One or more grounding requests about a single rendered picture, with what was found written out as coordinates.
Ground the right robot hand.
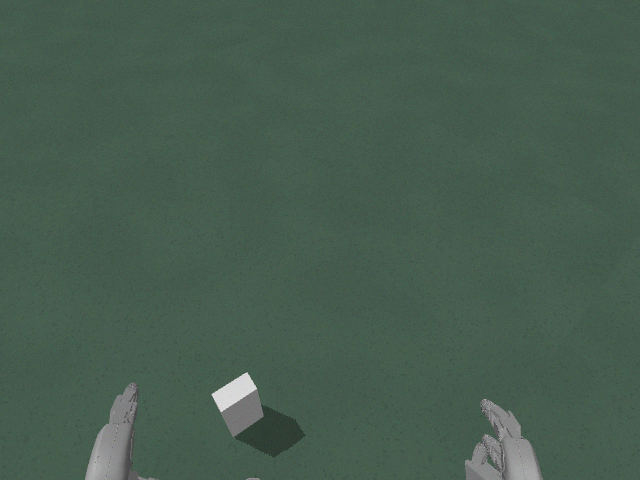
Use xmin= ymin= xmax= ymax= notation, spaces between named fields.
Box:
xmin=465 ymin=399 xmax=543 ymax=480

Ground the carton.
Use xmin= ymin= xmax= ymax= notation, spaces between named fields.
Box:
xmin=212 ymin=372 xmax=264 ymax=437

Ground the left robot hand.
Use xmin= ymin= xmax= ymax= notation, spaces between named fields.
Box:
xmin=85 ymin=382 xmax=159 ymax=480

